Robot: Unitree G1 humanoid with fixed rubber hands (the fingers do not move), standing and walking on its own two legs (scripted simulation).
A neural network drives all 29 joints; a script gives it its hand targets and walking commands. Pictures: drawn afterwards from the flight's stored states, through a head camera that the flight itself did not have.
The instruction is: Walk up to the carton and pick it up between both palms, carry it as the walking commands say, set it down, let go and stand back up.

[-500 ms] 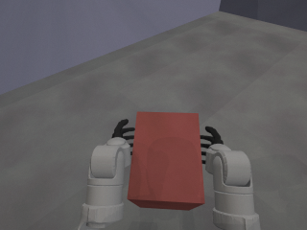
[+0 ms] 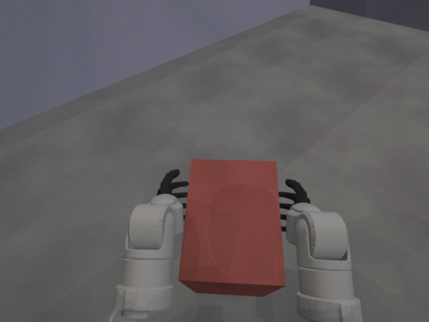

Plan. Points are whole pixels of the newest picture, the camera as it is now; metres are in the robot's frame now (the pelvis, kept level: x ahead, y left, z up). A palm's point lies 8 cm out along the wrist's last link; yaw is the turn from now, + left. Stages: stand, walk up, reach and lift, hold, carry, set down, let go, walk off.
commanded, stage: carry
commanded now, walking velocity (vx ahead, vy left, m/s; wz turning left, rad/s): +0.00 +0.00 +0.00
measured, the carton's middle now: (231, 234) +0.31 +0.00 +0.00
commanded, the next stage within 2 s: hold in 0.82 s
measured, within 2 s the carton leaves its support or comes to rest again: neither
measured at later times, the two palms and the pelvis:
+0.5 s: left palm (176, 206) +0.33 +0.10 +0.07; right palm (302, 214) +0.32 -0.13 +0.06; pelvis +0.01 -0.01 +0.00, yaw +0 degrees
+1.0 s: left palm (189, 212) +0.33 +0.08 +0.04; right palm (309, 228) +0.31 -0.15 +0.03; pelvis +0.01 +0.00 +0.00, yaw -1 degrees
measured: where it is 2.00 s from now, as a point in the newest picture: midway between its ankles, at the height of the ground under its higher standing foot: outside the picture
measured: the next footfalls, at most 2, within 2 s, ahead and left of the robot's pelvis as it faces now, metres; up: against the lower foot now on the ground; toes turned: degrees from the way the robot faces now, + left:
none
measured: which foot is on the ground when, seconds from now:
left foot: down 0.00-1.00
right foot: down 0.00-1.00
